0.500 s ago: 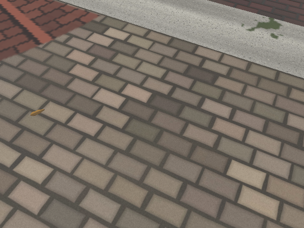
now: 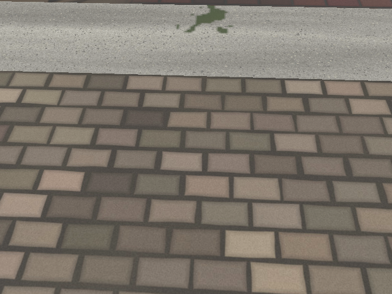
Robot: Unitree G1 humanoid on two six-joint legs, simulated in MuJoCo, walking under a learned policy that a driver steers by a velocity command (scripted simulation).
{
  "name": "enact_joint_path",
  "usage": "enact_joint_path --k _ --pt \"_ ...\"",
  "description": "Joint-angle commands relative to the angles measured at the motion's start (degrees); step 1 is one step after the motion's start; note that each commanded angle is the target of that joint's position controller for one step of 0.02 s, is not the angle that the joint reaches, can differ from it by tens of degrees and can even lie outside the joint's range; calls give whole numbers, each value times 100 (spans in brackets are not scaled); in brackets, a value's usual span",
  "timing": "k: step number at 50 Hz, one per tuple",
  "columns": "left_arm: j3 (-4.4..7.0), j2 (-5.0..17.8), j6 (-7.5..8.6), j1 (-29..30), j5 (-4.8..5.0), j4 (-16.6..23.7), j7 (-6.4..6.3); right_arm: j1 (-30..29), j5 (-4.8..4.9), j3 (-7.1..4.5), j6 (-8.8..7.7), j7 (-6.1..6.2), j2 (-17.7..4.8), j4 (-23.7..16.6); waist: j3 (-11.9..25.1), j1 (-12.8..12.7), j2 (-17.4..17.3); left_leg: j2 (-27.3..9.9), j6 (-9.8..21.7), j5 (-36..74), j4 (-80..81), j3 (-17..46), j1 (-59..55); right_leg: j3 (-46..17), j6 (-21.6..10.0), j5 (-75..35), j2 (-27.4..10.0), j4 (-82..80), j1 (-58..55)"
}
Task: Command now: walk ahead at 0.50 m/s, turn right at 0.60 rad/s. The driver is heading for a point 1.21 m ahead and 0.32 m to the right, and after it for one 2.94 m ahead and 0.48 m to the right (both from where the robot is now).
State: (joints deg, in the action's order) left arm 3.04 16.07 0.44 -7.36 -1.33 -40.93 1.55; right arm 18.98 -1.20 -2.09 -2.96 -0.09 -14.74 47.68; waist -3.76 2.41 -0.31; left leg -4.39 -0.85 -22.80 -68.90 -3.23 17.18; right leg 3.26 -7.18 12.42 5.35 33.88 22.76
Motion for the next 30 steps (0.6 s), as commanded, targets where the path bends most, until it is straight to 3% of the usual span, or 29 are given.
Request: enact_joint_path --k 1,3,5,10,15,18,20,21,22,23,24,25,27,30 --pt "264 802 63 -808 116 -4 -151 -168 -92 -124 -104 -11 -677 -654 406 -199 66 -291 -23 341 10 489 1906 -2249 -940 -1943 -1596 -1817 -1814" --pt "219 700 167 -715 126 34 -119 39 -191 -122 89 -53 -627 -597 542 -30 160 -264 -129 373 291 425 1484 -1950 -931 -2321 -1340 -1931 -1405" --pt "256 814 233 -895 125 -46 -96 -142 -176 -108 176 -83 -527 -672 501 -40 169 -229 -210 669 675 353 1581 -1857 -932 -2151 -1198 -2068 -1236" --pt "283 853 245 -1499 125 -206 -106 -1347 -139 -71 172 -103 -478 -1037 169 -462 333 -130 -291 1751 2033 382 2176 -2058 -734 -1627 -1075 -2176 -1516" --pt "312 948 237 -1964 68 -301 -170 -2169 -68 -6 66 -149 -487 -1328 158 -772 378 193 -195 2031 3057 393 2078 -2325 -636 -2333 -1172 -1729 -2095" --pt "336 1066 234 -1735 40 -234 -225 -1884 -37 -38 -2 -119 -641 -1323 199 -523 481 378 -13 1672 3651 479 1130 -2567 -379 -2639 -1247 -1374 -1973" --pt "336 1130 271 -1435 57 -185 -184 -789 -40 -146 -76 -11 -864 -1002 631 35 337 620 193 1412 4119 352 -562 -2437 -118 -3329 -928 -316 -1542" --pt "273 919 320 -1428 115 -144 -128 1 -125 -238 -152 73 -1162 -881 1220 397 -98 -35 426 1007 4351 959 -1832 -2081 47 -2715 -526 998 -1004" --pt "139 375 348 -1701 277 73 -127 601 -256 -348 -137 162 -1665 -931 2039 451 -1077 -1637 832 -215 4747 3055 -3290 -1344 260 14 166 2740 356" --pt "146 588 303 -2020 130 142 -143 281 -166 -379 -55 132 -1706 -908 2105 30 -1716 -2177 1233 -399 5323 4886 -3138 -1075 260 1922 256 3511 1229" --pt "183 793 207 -1831 3 -62 -164 -138 -108 -269 -11 108 -1123 -991 1237 -87 -702 -1972 1203 -831 5313 4214 -2369 -1104 243 1430 -213 3842 1441" --pt "170 748 176 -1483 -25 -72 -97 -393 -69 -173 -13 84 -731 -987 676 -87 -192 -1646 1110 -475 5421 3296 -1690 -1004 278 1006 -390 3670 1347" --pt "158 602 78 -1289 -83 -29 8 -474 -64 -110 -67 91 -563 -859 299 -225 -527 -1181 906 753 5657 2046 -1051 -867 371 744 -665 3282 1132" --pt "123 488 -46 -1107 -83 57 123 -257 13 -147 -238 17 -626 -672 320 -282 -593 -1092 957 2039 5812 1232 -974 -761 443 416 -732 3238 1178"
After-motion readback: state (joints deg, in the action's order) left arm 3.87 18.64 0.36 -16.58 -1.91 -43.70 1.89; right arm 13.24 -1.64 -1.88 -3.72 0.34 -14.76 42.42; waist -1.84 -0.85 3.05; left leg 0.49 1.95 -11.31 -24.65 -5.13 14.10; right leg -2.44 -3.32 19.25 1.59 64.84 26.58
